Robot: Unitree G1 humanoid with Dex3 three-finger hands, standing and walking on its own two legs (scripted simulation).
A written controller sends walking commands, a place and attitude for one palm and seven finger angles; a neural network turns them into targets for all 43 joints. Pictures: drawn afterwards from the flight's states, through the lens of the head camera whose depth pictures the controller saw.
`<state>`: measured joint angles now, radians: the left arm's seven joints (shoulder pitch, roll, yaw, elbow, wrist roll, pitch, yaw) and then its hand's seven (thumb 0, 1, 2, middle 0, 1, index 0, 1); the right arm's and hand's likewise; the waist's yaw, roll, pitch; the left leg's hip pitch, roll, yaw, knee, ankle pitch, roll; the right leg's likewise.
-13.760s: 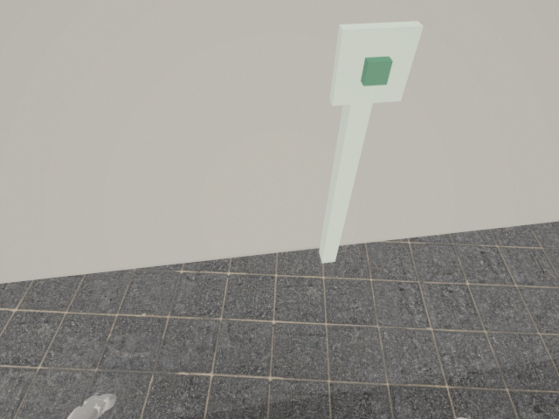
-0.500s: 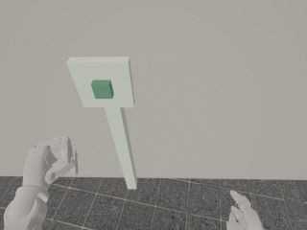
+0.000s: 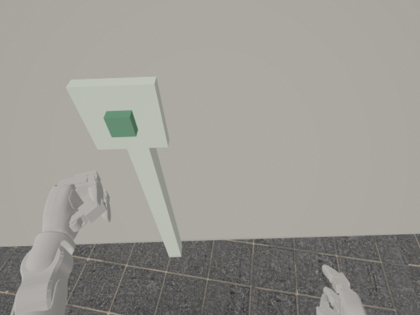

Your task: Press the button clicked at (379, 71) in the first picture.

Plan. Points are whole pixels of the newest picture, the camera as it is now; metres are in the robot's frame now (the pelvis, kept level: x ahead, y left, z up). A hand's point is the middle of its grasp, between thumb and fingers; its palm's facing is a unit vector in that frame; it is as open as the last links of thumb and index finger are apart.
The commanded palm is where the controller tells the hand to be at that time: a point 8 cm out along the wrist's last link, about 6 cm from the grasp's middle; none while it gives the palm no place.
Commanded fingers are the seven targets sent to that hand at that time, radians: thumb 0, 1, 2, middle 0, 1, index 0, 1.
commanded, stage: aim a knuckle at the button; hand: left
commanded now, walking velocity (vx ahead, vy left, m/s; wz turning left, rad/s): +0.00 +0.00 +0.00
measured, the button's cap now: (121, 123) +0.48 +0.23 +0.12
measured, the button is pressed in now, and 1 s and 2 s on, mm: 0 0 0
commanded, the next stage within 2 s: none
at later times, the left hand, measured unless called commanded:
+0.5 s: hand (122, 177) +0.35 +0.20 +0.09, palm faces +0.09 -1.00 -0.03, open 3.1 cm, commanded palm +0.32 +0.25 +0.09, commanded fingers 0.00 0.90 0.90 -1.30 -1.50 -1.30 -1.50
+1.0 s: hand (130, 160) +0.40 +0.19 +0.09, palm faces +0.10 -0.99 -0.03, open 3.1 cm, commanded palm +0.36 +0.24 +0.09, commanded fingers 0.00 0.90 0.90 -1.30 -1.50 -1.30 -1.50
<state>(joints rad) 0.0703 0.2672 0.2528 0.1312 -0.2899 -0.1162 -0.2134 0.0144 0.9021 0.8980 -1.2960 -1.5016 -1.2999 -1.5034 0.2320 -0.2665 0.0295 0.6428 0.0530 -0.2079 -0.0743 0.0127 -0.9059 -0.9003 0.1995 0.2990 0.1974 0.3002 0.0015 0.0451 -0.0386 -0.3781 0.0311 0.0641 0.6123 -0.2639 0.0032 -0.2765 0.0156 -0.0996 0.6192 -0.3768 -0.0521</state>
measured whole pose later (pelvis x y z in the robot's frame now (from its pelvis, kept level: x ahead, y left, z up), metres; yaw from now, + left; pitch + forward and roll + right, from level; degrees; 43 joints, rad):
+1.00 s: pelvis +0.00 +0.02 -0.01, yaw -2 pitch +7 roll +0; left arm -0.37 0.26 0.24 0.59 -0.19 -0.27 -0.07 0.02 0.90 0.90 -1.29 -1.50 -1.30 -1.50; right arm 0.31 -0.26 0.00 0.65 0.04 -0.03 -0.03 0.01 -0.91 -0.90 0.20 0.30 0.20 0.30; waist -0.05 0.03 -0.05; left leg -0.50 0.03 0.09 0.68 -0.30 0.03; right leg -0.40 0.01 -0.07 0.68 -0.39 -0.03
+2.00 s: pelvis +0.00 +0.02 -0.01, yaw -1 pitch +6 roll +0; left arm -0.29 0.23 0.21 0.49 -0.19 -0.26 -0.06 0.02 0.90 0.90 -1.30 -1.50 -1.30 -1.50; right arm 0.28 -0.25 0.01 0.62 0.04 -0.03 -0.03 0.01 -0.91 -0.90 0.20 0.30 0.20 0.30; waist -0.03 0.03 -0.05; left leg -0.50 0.03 0.08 0.69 -0.30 0.03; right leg -0.40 0.01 -0.07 0.69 -0.40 -0.04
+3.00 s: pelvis +0.00 +0.02 -0.01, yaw -1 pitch +9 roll -1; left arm -0.59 0.31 0.28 0.85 -0.17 -0.30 -0.09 -0.01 0.85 0.91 -1.30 -1.50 -1.30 -1.50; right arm 0.31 -0.26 0.01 0.66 0.04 0.01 -0.03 0.01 -0.91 -0.90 0.20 0.30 0.20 0.30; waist -0.07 0.03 -0.05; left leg -0.59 0.03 0.07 0.75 -0.31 0.03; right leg -0.47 0.01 -0.09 0.73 -0.40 -0.03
